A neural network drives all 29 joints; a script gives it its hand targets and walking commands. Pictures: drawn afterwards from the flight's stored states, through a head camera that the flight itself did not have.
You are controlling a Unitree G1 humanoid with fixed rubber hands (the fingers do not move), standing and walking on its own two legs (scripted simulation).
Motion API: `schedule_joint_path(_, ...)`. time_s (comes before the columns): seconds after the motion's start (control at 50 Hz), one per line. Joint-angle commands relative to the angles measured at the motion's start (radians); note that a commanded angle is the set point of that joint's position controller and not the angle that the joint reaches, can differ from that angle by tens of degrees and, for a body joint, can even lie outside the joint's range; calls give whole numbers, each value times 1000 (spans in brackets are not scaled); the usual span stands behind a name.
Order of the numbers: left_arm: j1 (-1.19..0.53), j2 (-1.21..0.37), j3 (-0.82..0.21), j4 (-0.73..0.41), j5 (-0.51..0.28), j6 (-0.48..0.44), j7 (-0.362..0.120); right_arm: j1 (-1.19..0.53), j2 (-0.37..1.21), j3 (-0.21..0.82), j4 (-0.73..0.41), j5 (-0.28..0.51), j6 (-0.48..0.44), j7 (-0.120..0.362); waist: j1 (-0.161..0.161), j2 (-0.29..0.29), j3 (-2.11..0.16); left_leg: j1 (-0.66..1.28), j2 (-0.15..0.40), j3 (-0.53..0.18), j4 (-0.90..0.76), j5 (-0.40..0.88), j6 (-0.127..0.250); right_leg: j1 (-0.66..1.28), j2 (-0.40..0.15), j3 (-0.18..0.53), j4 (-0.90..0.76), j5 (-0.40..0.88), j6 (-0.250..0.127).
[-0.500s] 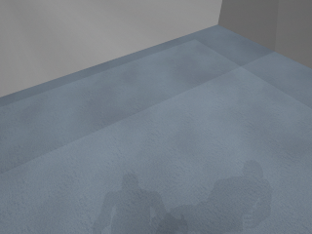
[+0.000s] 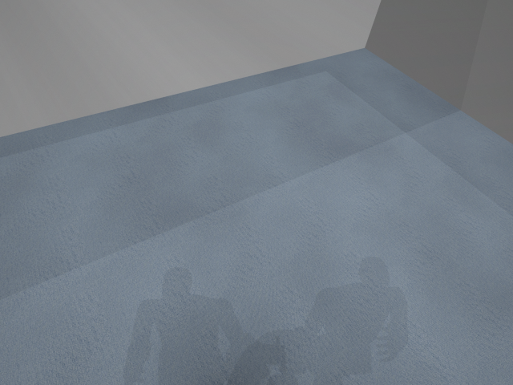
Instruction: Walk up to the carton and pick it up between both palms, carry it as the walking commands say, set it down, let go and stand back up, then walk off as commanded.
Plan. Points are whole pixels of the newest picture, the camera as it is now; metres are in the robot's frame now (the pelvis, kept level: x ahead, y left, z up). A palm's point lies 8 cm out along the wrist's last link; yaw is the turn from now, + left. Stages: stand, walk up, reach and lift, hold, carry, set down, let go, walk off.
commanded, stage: stand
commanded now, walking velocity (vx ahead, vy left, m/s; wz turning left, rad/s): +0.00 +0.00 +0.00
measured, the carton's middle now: out of the picture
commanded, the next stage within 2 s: none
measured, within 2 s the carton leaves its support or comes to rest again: neither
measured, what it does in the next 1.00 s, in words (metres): walks ahead: right foot, then left foot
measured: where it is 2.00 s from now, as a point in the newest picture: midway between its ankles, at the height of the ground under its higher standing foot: outside the picture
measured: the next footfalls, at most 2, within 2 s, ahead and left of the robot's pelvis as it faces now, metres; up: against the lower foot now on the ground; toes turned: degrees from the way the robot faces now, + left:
right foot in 0.40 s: +0.26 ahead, -0.15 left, +0.00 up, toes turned -4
left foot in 0.84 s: +0.16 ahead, +0.08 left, +0.00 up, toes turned +5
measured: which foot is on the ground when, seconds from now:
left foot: down 0.00-0.42, up 0.44-0.82, down 0.84-1.00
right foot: up 0.00-0.38, down 0.40-1.00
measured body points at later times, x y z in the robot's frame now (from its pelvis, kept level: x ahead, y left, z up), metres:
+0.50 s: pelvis +0.15 -0.06 +0.01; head +0.16 -0.09 +0.46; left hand +0.21 +0.20 -0.11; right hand +0.18 -0.31 -0.15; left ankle +0.09 +0.10 -0.70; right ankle +0.22 -0.14 -0.72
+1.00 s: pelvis +0.15 -0.03 +0.02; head +0.15 -0.02 +0.47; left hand +0.19 +0.20 -0.14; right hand +0.16 -0.29 -0.13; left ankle +0.12 +0.08 -0.72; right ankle +0.22 -0.14 -0.72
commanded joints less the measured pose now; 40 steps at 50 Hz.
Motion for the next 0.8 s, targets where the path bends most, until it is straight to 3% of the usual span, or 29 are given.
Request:
schedule_joint_path(0.0,-41,75,29,-73,19,-16,-10,178,-156,-22,1,-107,-26,-27,-47,88,-140,386,240,-357,-337,263,80,-342,-50,71,156,169,-38)
schedule_joint_path(0.04,-16,53,28,-90,23,-2,-9,230,-115,-5,29,-105,-33,-33,-37,106,-133,356,248,-277,-308,579,73,-300,-47,64,112,160,-18)
schedule_joint_path(0.08,6,41,26,-88,18,20,0,235,-105,-2,32,-100,-39,-31,-30,116,-130,345,246,-214,-321,685,80,-299,-35,43,42,159,1)
schedule_joint_path(0.12,-8,39,27,-103,10,36,4,198,-120,-2,26,-104,-32,-34,-12,121,-108,288,228,-155,-355,618,100,-308,-31,22,-4,200,5)
schedule_joint_path(0.18,-76,33,21,-142,10,47,7,158,-125,-2,20,-104,-13,-42,-12,123,-67,273,209,-101,-393,576,107,-343,-41,-9,-147,273,14)
schedule_joint_path(0.26,-81,23,8,-146,12,42,9,111,-123,-1,22,-98,9,-45,-13,111,-101,323,179,-66,-344,555,82,-246,-8,-39,-388,373,23)
schedule_joint_path(0.3,-73,22,8,-141,9,39,20,104,-130,-3,23,-96,17,-44,-30,114,-126,362,184,-81,-295,526,85,-204,0,-42,-472,382,26)
schedule_joint_path(0.34,-12,14,5,-107,6,27,29,97,-133,-5,27,-95,24,-46,-12,85,-129,367,167,-72,-226,455,68,-115,8,-44,-608,434,17)
schedule_joint_path(0.36,28,32,8,-83,4,17,36,81,-135,-10,27,-91,30,-47,14,26,-145,358,136,-64,-158,366,44,-16,14,-50,-729,513,14)
schedule_joint_path(0.38,82,71,11,-55,9,0,40,113,-108,-4,36,-88,32,-46,25,-55,-182,285,80,-69,-77,221,10,140,-53,10,-773,663,9)
schedule_joint_path(0.4,120,147,24,-43,16,-14,41,148,-40,7,27,-79,32,-42,19,-252,-216,133,-3,-35,37,-115,-41,258,-257,214,-742,978,-26)
schedule_joint_path(0.42,101,157,13,-45,7,-8,39,163,16,23,28,-78,50,-46,4,-293,-177,115,-29,-62,109,-378,-56,179,-328,300,-779,999,-99)
schedule_joint_path(0.44,60,150,11,-45,8,1,41,191,-41,7,29,-73,72,-54,-9,-246,-153,176,-11,-88,150,-382,-47,76,-322,266,-791,819,-153)
schedule_joint_path(0.48,-16,95,-5,-59,11,15,41,137,-45,12,37,-88,92,-50,-14,-181,-100,152,-5,-76,108,-316,-47,9,-217,222,-863,476,-106)
schedule_joint_path(0.5,-51,89,-9,-67,13,22,44,137,-33,10,43,-95,106,-45,-23,-182,-95,175,-23,-67,131,-276,-52,-19,-177,210,-884,359,-88)
schedule_joint_path(0.54,-21,100,-7,-48,4,34,49,145,-23,8,38,-104,127,-44,-10,-207,-63,178,-30,-62,165,-233,-56,-61,-174,218,-940,214,-73)
schedule_joint_path(0.58,-53,90,-12,-46,3,43,50,161,-15,10,42,-101,136,-48,-23,-206,-34,194,-40,-52,156,-210,-58,-118,-144,186,-969,89,-71)
schedule_joint_path(0.64,-49,95,-10,-43,-2,49,51,141,-8,14,49,-101,141,-54,-8,-201,-36,197,-43,-41,95,-209,-53,-85,-134,186,-984,46,-80)
schedule_joint_path(0.68,-79,99,-7,-47,-1,56,51,117,-22,16,45,-95,134,-54,-3,-229,-46,176,-47,-34,24,-223,-54,-29,-130,188,-957,73,-99)
schedule_joint_path(0.72,-66,102,-1,-38,1,67,56,118,-2,22,59,-90,122,-57,7,-201,-68,208,-47,-26,-51,-226,-51,-16,-128,193,-937,97,-114)
schedule_joint_path(0.76,-83,105,1,-40,-2,76,56,139,14,30,73,-86,108,-58,-17,-156,-90,265,-30,-29,-274,-101,-45,8,-112,165,-864,150,-117)
schedule_joint_path(0.78,-69,103,5,-34,-9,78,58,154,13,33,87,-92,99,-62,-17,-146,-111,331,-22,-30,-326,15,-45,-13,-99,154,-847,174,-99)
